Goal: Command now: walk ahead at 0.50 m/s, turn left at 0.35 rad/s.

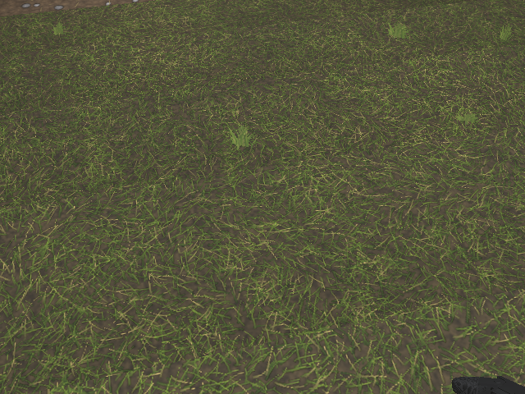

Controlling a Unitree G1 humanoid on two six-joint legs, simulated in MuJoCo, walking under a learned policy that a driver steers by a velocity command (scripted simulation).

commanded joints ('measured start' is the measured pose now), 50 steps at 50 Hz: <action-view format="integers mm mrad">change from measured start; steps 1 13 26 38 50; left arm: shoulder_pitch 71 -282 -70 -309 -273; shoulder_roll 86 44 133 136 95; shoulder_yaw -2 -5 41 33 -7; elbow -96 -204 -213 -141 -81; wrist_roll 0 12 -8 6 -2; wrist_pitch -59 -64 -61 13 53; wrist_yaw -12 -9 -31 -17 -10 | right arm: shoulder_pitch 368 284 487 198 108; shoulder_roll -226 -167 -148 -96 -132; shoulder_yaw -78 -72 -55 -49 -35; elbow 17 -17 -45 -159 -176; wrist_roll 17 2 8 -2 -49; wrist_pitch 5 16 64 138 110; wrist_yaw -6 -67 -90 -75 -62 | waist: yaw -149 -95 -25 -64 -68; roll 192 56 -259 -111 147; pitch -401 -20 -328 -146 -147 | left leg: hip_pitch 917 257 -201 73 442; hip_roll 350 116 -50 82 293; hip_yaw -814 -312 -220 -63 -326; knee -240 -340 727 289 -223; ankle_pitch -230 80 -590 -165 322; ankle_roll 293 157 -87 -129 192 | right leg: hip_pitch -702 -564 293 -116 -447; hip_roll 50 -40 -432 -266 -47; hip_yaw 167 139 717 72 80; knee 726 90 -185 -311 246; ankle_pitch -90 502 580 886 -99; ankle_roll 3 47 -282 -257 66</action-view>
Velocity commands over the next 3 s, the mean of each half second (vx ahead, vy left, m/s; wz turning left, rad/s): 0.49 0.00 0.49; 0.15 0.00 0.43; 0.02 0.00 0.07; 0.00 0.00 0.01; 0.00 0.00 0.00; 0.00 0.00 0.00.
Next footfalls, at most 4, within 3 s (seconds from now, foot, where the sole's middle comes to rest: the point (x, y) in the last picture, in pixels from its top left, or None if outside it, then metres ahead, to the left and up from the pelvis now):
0.46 right None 0.44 -0.08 -0.76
0.92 left None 0.37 0.17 -0.76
1.20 right None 0.45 -0.06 -0.76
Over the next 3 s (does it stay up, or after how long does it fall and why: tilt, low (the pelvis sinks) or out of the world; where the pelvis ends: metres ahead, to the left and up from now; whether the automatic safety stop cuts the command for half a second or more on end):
stays up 0.39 0.03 0.03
